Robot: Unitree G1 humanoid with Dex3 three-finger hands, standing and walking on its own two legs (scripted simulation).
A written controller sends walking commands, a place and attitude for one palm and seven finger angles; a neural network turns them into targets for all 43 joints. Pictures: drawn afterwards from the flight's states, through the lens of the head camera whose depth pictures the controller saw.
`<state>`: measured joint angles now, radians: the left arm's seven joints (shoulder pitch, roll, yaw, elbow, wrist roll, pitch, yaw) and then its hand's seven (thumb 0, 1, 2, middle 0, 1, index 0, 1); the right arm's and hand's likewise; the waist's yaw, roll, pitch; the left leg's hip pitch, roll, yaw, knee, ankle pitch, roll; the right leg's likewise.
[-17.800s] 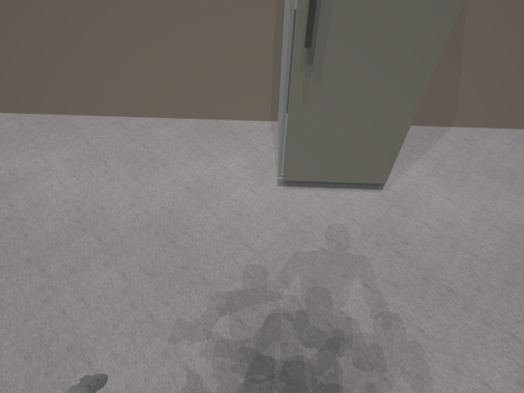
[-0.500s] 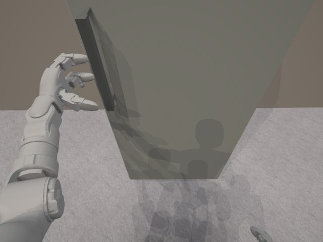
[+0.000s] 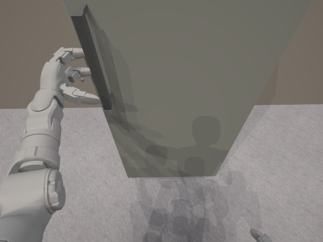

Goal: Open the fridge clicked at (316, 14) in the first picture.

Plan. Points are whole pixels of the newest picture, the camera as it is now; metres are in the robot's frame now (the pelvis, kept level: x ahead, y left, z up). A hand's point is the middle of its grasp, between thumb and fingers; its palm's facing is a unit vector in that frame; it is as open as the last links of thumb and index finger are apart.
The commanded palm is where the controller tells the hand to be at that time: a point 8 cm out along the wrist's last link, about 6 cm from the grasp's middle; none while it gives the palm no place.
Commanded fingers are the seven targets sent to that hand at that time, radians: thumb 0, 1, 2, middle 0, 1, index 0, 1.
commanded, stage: feel for the door with the fingertips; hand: left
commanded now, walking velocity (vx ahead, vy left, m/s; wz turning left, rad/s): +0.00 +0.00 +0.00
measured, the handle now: (97, 65) +0.51 +0.17 +0.16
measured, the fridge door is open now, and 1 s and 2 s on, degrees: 0 0 0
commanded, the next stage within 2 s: slide the fingers in behind the handle in 0.10 s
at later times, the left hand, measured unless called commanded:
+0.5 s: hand (90, 79) +0.46 +0.18 +0.16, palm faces +0.02 -1.00 +0.00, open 13.9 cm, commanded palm +0.42 +0.24 +0.16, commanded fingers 0.00 -0.50 0.30 -0.30 -1.20 -0.30 -1.20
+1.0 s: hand (97, 80) +0.45 +0.16 +0.16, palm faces +0.02 -1.00 -0.01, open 14.0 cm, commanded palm +0.42 +0.21 +0.16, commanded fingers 0.00 -0.50 0.30 -0.30 -1.20 -0.30 -1.20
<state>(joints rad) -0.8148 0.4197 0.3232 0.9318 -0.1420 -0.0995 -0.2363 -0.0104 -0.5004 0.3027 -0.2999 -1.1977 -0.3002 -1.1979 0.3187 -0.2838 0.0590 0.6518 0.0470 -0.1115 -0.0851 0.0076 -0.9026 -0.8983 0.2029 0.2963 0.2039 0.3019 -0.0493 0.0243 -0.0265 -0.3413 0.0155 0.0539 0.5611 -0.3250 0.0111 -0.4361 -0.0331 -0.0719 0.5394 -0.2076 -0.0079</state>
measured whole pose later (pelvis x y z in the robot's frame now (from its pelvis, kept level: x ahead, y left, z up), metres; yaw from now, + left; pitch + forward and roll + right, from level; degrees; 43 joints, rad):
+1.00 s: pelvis +0.00 +0.00 +0.00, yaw +0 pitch +5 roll +0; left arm -0.76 0.31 0.28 0.85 -0.14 -0.10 -0.17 -0.01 -0.50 0.30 -0.30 -1.20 -0.30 -1.20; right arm 0.30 -0.27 0.05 0.65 0.04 -0.10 -0.07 0.01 -0.90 -0.90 0.20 0.30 0.20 0.30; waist -0.04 0.04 -0.05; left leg -0.31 0.02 0.06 0.55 -0.32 0.01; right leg -0.42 -0.03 -0.07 0.54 -0.21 -0.01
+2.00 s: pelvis +0.00 +0.00 +0.00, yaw +0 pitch +5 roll +0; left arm -0.81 0.27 0.23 0.89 -0.12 -0.11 -0.10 -0.01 -0.50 0.30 -0.30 -1.20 -0.28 -1.20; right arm 0.30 -0.26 0.05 0.67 0.03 -0.10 -0.06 0.01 -0.90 -0.90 0.20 0.30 0.20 0.30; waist -0.03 0.03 -0.04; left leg -0.31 0.01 0.06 0.54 -0.32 0.01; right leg -0.42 -0.04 -0.07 0.53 -0.21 -0.01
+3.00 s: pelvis +0.01 +0.00 +0.00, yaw +0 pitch +6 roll +0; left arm -0.80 0.27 0.24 0.89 -0.13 -0.12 -0.10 0.01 0.76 0.83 -0.44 -1.39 -0.41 -1.39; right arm 0.31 -0.26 0.04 0.68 0.03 -0.10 -0.06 0.01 -0.90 -0.90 0.20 0.30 0.20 0.30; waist -0.03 0.04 -0.04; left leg -0.31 0.01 0.05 0.53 -0.32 0.01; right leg -0.41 -0.03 -0.07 0.52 -0.21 -0.01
